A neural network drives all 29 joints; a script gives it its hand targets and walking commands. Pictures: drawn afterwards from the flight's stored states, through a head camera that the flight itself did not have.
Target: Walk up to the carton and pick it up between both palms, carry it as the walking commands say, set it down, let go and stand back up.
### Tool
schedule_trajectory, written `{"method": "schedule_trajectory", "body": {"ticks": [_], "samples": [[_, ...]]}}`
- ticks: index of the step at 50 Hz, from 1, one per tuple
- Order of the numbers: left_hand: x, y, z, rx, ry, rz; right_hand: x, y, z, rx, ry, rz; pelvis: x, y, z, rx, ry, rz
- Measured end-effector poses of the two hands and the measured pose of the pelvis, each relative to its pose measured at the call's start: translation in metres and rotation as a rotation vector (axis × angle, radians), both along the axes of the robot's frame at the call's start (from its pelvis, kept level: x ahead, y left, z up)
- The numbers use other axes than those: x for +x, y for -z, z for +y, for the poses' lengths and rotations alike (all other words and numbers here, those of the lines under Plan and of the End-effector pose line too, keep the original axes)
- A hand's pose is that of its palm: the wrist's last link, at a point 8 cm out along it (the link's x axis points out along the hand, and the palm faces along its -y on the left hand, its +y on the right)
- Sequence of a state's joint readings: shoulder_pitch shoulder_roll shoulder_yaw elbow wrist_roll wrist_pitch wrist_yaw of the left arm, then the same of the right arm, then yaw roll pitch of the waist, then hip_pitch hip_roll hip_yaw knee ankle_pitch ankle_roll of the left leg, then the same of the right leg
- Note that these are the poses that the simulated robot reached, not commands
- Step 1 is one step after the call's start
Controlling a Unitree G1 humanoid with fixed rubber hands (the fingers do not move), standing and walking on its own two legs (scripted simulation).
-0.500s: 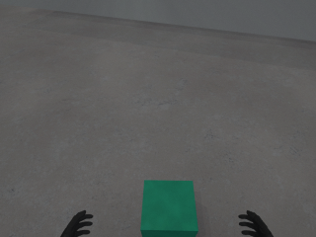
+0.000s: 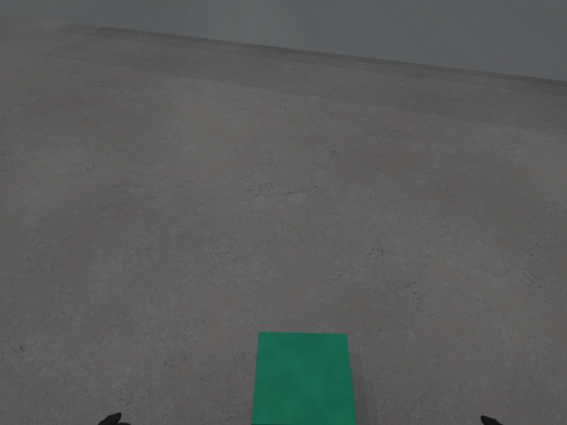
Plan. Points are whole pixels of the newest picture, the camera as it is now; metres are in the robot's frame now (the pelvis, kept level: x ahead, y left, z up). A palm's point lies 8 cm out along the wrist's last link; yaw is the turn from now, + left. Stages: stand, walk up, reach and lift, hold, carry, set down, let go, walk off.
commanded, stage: stand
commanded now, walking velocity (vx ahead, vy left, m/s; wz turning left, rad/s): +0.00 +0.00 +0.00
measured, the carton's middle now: (302, 388) +0.41 -0.03 -0.66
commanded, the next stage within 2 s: none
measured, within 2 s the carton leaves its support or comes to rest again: neither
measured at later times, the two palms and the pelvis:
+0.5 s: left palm out of the picture +0.08 +0.31 -0.09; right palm out of the picture +0.09 -0.30 -0.10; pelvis -0.01 +0.00 +0.00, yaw +0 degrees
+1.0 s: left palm out of the picture +0.06 +0.32 -0.10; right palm out of the picture +0.07 -0.31 -0.10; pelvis -0.02 +0.00 +0.01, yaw +0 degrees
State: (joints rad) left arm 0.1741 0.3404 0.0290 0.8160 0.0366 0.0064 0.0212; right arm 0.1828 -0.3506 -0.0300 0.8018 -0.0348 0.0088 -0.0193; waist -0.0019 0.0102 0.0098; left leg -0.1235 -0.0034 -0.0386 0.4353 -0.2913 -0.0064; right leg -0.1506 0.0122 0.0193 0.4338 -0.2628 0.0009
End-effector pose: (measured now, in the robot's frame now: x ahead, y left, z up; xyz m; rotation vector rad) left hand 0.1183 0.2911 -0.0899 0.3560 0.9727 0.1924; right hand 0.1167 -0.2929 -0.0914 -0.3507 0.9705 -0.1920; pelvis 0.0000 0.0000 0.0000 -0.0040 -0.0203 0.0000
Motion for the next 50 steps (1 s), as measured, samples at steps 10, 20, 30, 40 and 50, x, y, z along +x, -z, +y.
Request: {"method": "schedule_trajectory", "body": {"ticks": [10, 20, 30, 40, 50], "samples": [[-0.012, 0.002, 0.007, 0.006, -0.014, 0.036, -0.011, 0.002, -0.004, -0.01, 0.005, 0.034, -0.004, -0.002, 0.001, 0.001, -0.001, -0.009], [-0.028, 0.003, 0.013, 0.012, -0.027, 0.07, -0.024, 0.003, -0.009, -0.018, 0.013, 0.065, -0.01, -0.004, 0.002, 0.001, -0.001, -0.018], [-0.042, 0.005, 0.018, 0.015, -0.037, 0.104, -0.037, 0.005, -0.011, -0.021, 0.022, 0.098, -0.017, -0.005, 0.003, 0.002, -0.001, -0.022], [-0.052, 0.007, 0.022, 0.018, -0.044, 0.128, -0.045, 0.006, -0.012, -0.023, 0.028, 0.119, -0.021, -0.005, 0.004, 0.003, -0.002, -0.024], [-0.056, 0.007, 0.025, 0.02, -0.048, 0.142, -0.047, 0.006, -0.013, -0.024, 0.031, 0.13, -0.022, -0.006, 0.004, 0.004, -0.002, -0.024]]}}
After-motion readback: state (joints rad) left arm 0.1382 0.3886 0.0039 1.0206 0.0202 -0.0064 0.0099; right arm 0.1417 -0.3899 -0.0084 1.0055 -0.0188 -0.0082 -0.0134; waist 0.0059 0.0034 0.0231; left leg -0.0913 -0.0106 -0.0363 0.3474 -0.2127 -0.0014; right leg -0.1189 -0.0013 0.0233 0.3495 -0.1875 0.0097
